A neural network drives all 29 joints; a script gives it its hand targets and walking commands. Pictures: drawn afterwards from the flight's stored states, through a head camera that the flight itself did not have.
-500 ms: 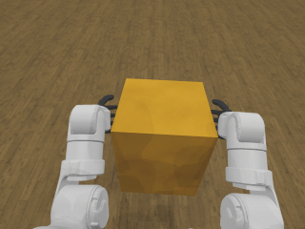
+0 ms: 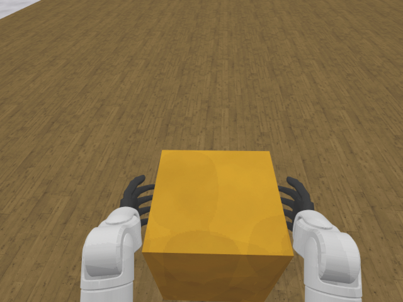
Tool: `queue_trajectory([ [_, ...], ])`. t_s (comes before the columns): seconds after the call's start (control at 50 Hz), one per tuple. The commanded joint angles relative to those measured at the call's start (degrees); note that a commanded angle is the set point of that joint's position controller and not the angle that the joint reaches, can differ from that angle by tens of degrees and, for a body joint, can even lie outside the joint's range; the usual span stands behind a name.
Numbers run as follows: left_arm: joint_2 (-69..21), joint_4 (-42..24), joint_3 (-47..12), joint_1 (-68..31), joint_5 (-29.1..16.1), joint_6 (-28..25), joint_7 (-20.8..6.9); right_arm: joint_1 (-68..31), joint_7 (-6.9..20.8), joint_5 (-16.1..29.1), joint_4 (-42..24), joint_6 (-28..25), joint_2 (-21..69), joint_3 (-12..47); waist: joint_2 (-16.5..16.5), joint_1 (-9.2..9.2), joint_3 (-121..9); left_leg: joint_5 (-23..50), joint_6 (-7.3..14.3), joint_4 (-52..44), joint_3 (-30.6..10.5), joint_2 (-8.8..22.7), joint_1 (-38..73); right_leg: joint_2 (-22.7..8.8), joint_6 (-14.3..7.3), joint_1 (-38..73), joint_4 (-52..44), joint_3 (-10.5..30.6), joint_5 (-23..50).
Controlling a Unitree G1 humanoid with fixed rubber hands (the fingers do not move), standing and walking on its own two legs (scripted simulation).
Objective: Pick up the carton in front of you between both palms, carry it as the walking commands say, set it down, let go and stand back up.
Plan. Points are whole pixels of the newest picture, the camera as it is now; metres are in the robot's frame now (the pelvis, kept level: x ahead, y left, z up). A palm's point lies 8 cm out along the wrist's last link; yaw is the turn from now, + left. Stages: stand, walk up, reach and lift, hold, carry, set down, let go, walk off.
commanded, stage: carry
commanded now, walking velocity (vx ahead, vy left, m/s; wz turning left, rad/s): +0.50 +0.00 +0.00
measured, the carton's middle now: (214, 228) +0.29 +0.00 +0.01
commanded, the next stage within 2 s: none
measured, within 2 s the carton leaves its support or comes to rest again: neither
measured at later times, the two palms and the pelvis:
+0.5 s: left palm (153, 116) +0.57 +0.16 +0.09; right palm (267, 118) +0.55 -0.14 +0.09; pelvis +0.30 +0.03 +0.00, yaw -3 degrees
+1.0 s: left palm (176, 63) +0.89 +0.14 +0.09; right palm (259, 62) +0.89 -0.16 +0.09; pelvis +0.63 -0.02 +0.00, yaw +0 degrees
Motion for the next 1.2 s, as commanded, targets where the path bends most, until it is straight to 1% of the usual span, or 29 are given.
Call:
queue_trajectory([
  [0.0, -50.8, -3.2, -39.5, -25.0, -23.1, 0.8, -15.5, -25.9, 14.2, 23.0, -2.5, 0.8, 52.0, 41.5, -9.7, 0.55, -10.3, 7.2, 0.2, -7.3, 3.3, -1.4, 3.0, -11.6, -4.6, 7.8, -4.7, 5.3, 15.1],
  [0.08, -48.1, -1.2, -39.5, -25.7, -22.8, 2.3, -15.5, -24.6, 14.7, 22.2, 0.9, 2.4, 49.1, 39.5, -8.6, 0.24, -6.2, 7.2, 1.8, -12.2, 6.7, -2.1, 10.7, -11.3, -3.1, 4.2, 0.4, 3.7, 13.0],
  [0.12, -47.2, -0.1, -39.7, -26.2, -22.7, 2.8, -15.5, -23.4, 14.9, 21.7, 3.6, 2.7, 48.5, 37.9, -4.1, -0.95, -9.7, 1.0, 2.6, -12.6, 7.7, -3.3, 28.4, -7.7, -0.7, -4.2, 16.2, -1.0, 17.0],
  [0.14, -46.8, -0.2, -40.0, -27.2, -23.0, 3.3, -15.5, -22.7, 14.9, 20.9, 5.1, 2.6, 47.8, 37.0, 5.8, -1.71, -12.3, -8.9, 6.0, -19.1, -11.5, 8.3, 36.0, -3.4, 2.5, -14.1, 30.9, -2.8, 7.9],
  [0.16, -47.7, -1.0, -40.9, -30.1, -23.7, 3.6, -15.4, -23.2, 14.9, 20.8, 6.9, 2.2, 48.2, 36.8, 19.8, -2.31, -15.2, -9.2, 13.3, -25.3, -32.8, 18.8, 46.4, 2.2, 4.0, -29.2, 44.9, -0.4, -11.4],
  [0.18, -49.3, -0.4, -41.2, -30.9, -24.4, 3.4, -15.6, -23.2, 15.0, 21.6, 6.2, 1.8, 49.5, 36.9, 16.8, -1.9, -14.3, -4.2, 14.6, -26.4, -35.0, 20.2, 45.3, 0.0, 2.6, -34.2, 52.7, 6.3, -16.3],
  [0.2, -51.2, -0.3, -41.3, -31.7, -24.9, 2.8, -15.9, -24.8, 15.1, 22.4, 4.8, 1.4, 51.7, 37.6, 11.8, -1.86, -14.1, 0.5, 14.5, -25.4, -30.3, 18.4, 41.9, -2.2, 1.4, -34.8, 55.3, 8.2, -14.6],
  [0.24, -54.1, -0.4, -41.3, -31.4, -25.1, 1.3, -16.0, -28.1, 15.4, 23.9, 2.0, 0.3, 55.5, 39.5, 2.0, -1.36, -14.1, -2.1, 10.7, -26.3, -21.3, 15.9, 34.9, -6.1, 0.3, -32.2, 50.8, 10.2, -7.3],
  [0.28, -55.3, -1.0, -41.8, -30.1, -24.1, 0.2, -15.7, -29.1, 15.8, 24.8, 0.6, -0.7, 57.1, 40.9, 4.1, -0.93, -14.2, -6.9, 8.9, -29.1, -14.7, 13.9, 30.8, -5.9, 0.5, -28.7, 44.4, 8.5, -2.5],
  [0.34, -55.8, -1.7, -41.9, -26.9, -22.6, -1.0, -14.8, -27.3, 16.1, 25.6, -0.9, -1.3, 56.0, 42.0, 5.8, -1.07, -12.4, -6.3, 10.0, -32.3, -9.7, 12.9, 30.2, -5.4, 1.8, -28.5, 33.7, 5.7, 0.9],
  [0.48, -50.6, -5.1, -41.1, -23.9, -22.1, 0.4, -13.8, -23.9, 15.5, 25.0, -3.9, 0.1, 49.9, 41.4, 6.7, -1.73, -7.8, 8.1, 8.5, -29.6, -1.0, 9.3, 34.5, -2.4, 1.7, -25.8, 15.4, 0.2, 10.9],
  [0.54, -48.2, -4.6, -40.7, -24.0, -22.5, 1.8, -14.2, -22.7, 15.1, 23.5, -2.6, 1.2, 48.1, 40.3, 8.0, -1.76, -6.0, 12.7, 7.3, -26.0, 0.6, 9.3, 36.0, -1.9, 0.6, -22.0, 11.6, -1.7, 10.3],
  [0.58, -47.3, -3.3, -40.0, -23.4, -22.6, 2.4, -14.5, -23.1, 14.9, 22.9, -1.8, 1.9, 47.5, 40.0, 6.3, -0.59, -7.7, 19.8, 5.5, -15.3, 4.8, 7.1, 32.8, 1.3, -0.2, -10.3, 7.8, -5.9, 7.0],
  [0.6, -47.1, -2.4, -39.5, -23.4, -22.5, 2.6, -14.6, -22.9, 14.8, 22.8, -1.2, 2.2, 47.1, 40.0, 3.7, 0.04, -11.3, 19.9, 3.6, -4.8, 6.9, 5.2, 26.0, 0.3, -0.7, 2.4, 9.3, -3.9, 4.0],
  [0.62, -46.7, -1.1, -38.9, -22.2, -22.0, 2.6, -14.8, -24.3, 14.9, 22.9, -1.8, 2.6, 46.4, 40.2, -6.3, 1.51, -15.1, 8.7, 0.8, 11.1, 7.5, 1.2, 14.7, -11.2, -3.8, 12.1, 3.6, 15.4, -4.6],
  [0.64, -47.0, 0.6, -38.5, -22.9, -21.9, 2.0, -14.9, -26.6, 14.9, 23.4, -2.6, 3.0, 47.6, 41.0, -20.1, 1.32, -17.6, -13.6, -1.0, 24.3, 3.5, -5.5, -2.5, -21.7, -11.3, 23.7, -1.1, 37.0, -2.7],
  [0.66, -49.0, 0.2, -38.7, -22.7, -22.4, 1.8, -15.1, -26.8, 15.1, 23.8, -1.3, 2.8, 49.0, 41.3, -16.8, 0.87, -16.3, -17.9, 0.7, 32.3, -3.0, -3.3, -8.6, -22.9, -12.3, 22.7, -1.6, 37.0, 4.8],
  [0.68, -51.3, -0.4, -39.3, -23.8, -23.1, 1.4, -15.2, -27.8, 15.3, 24.1, -1.4, 2.2, 50.7, 41.4, -12.5, 0.93, -15.9, -16.3, 2.3, 34.7, -5.0, -1.1, -9.6, -21.2, -11.6, 19.6, 0.2, 31.9, 10.8],
  [0.7, -53.4, -1.4, -39.8, -25.3, -23.5, 0.8, -15.4, -28.1, 15.4, 24.2, -1.4, 1.5, 52.3, 41.5, -6.5, 0.78, -16.1, -12.8, 2.9, 32.6, -6.1, 1.2, -8.9, -20.2, -9.9, 16.4, 0.1, 27.3, 11.3],
  [0.72, -54.9, -2.4, -40.5, -26.8, -24.0, 0.2, -15.6, -28.1, 15.4, 24.1, -1.6, 0.8, 53.5, 41.8, -3.8, 0.48, -15.2, -9.3, 2.9, 28.7, -6.5, 2.7, -7.0, -19.0, -7.9, 12.3, -1.6, 23.3, 10.0],
  [0.76, -56.1, -3.9, -41.3, -28.2, -24.9, -0.6, -15.9, -27.8, 15.1, 23.9, -2.0, -0.3, 55.8, 42.4, -5.9, 0.4, -15.2, -5.4, 2.3, 22.0, -4.7, 2.4, -3.8, -17.1, -6.3, 8.9, -4.6, 17.3, 5.5],
  [0.82, -55.2, -5.4, -42.1, -26.8, -25.8, -1.1, -16.3, -25.1, 14.2, 22.7, -2.9, -1.5, 55.9, 42.4, -7.3, 0.44, -13.2, -1.3, 0.8, 11.4, -1.9, 1.9, -4.1, -15.8, -7.2, 8.8, -7.6, 12.1, 4.3],
  [1.0, -48.3, -5.6, -40.6, -22.1, -23.3, 0.9, -15.5, -22.2, 14.0, 22.6, -4.4, 0.9, 49.7, 41.6, -9.4, 0.75, -5.4, 10.3, 2.5, -10.1, 5.1, -1.3, 1.7, -11.9, -4.0, 13.2, -3.6, 2.2, 22.5],
  [1.06, -47.3, -4.9, -40.5, -22.8, -22.8, 1.8, -15.3, -21.9, 14.5, 22.7, -2.5, 1.7, 48.9, 40.4, -7.6, -0.71, -8.9, 5.1, 3.7, -14.1, 10.9, -6.0, 20.0, -9.1, -1.4, 8.4, 12.5, -3.7, 33.0],
  [1.08, -46.8, -4.8, -40.5, -23.4, -22.7, 2.0, -15.3, -21.4, 14.7, 22.5, -1.5, 1.7, 48.8, 39.9, -4.4, -1.83, -13.0, 1.8, 3.9, -13.4, 6.4, -2.7, 33.0, -7.4, 0.1, 0.2, 23.4, -4.0, 26.0],
  [1.1, -47.3, -5.8, -41.4, -25.3, -23.2, 2.5, -15.2, -21.4, 14.9, 21.8, 0.2, 1.3, 48.3, 39.0, 10.3, -2.39, -18.3, -7.0, 11.5, -18.2, -20.0, 12.8, 45.7, -2.2, 3.2, -16.1, 41.4, -3.1, 12.5],
  [1.12, -47.6, -5.4, -41.5, -26.0, -23.3, 2.5, -15.4, -20.3, 15.1, 22.3, 1.7, 1.0, 49.7, 39.2, 17.9, -2.15, -17.8, 0.0, 15.8, -25.9, -36.0, 19.2, 50.5, 3.4, 3.4, -29.6, 52.2, 1.8, -13.3],
  [1.14, -49.6, -4.3, -41.9, -26.7, -23.4, 1.9, -15.5, -22.1, 15.3, 23.0, 0.3, 0.7, 51.1, 39.7, 13.0, -1.92, -16.4, 7.9, 15.9, -24.4, -31.1, 19.2, 49.3, 0.1, 2.0, -33.2, 58.8, 7.6, -14.4],
  [1.18, -53.1, -4.2, -42.4, -27.4, -23.8, 0.4, -15.8, -24.6, 15.7, 24.1, -1.4, -0.4, 55.1, 41.0, 2.5, -1.58, -15.7, 14.2, 11.9, -22.5, -20.4, 16.0, 42.4, -4.6, 0.1, -32.7, 55.7, 9.9, -9.0],
])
